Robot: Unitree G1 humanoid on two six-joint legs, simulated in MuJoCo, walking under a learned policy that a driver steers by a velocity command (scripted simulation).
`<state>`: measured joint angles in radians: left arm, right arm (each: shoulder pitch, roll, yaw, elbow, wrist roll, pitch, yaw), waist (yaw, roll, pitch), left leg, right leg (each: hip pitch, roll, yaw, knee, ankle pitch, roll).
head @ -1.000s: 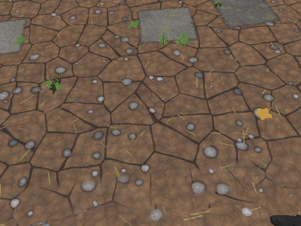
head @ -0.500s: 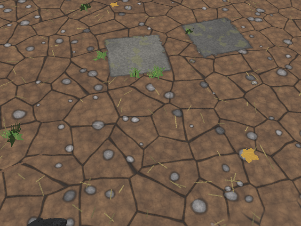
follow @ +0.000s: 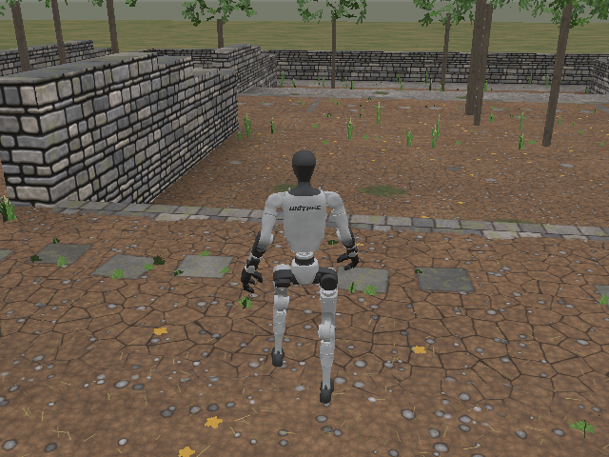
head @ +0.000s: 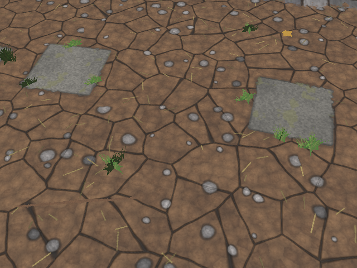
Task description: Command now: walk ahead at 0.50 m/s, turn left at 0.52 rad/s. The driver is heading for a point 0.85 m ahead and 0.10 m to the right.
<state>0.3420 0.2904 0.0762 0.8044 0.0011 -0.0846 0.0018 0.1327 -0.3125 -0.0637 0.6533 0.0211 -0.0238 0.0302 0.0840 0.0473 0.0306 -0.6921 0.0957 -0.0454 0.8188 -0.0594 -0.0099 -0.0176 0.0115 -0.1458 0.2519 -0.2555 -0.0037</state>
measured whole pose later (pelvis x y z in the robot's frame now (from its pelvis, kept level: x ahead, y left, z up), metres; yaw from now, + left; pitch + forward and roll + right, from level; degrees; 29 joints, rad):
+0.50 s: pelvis +0.27 +0.07 +0.00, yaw -3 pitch +0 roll +2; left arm 0.19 0.29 0.06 0.80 -0.02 -0.04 -0.01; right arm 0.32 -0.26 -0.06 0.81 -0.02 -0.09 0.00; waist -0.05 -0.04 0.02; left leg -0.01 -0.05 0.17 0.22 -0.23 0.06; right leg -0.70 -0.10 0.08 0.84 0.03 0.01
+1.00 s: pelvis +0.55 -0.02 +0.00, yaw -21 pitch +2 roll +0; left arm 0.32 0.28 0.06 0.72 -0.02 -0.05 0.00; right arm 0.08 -0.30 -0.05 0.70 -0.01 -0.09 0.00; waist 0.05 0.03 0.04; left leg -0.66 0.10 -0.10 0.79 -0.09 -0.07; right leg -0.16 0.12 0.10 0.34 -0.20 -0.10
